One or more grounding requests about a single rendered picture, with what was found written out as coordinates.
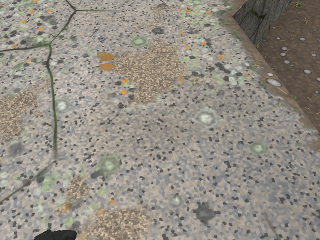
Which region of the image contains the robot left hand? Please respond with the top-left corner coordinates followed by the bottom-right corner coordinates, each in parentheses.
top-left (34, 229), bottom-right (77, 240)

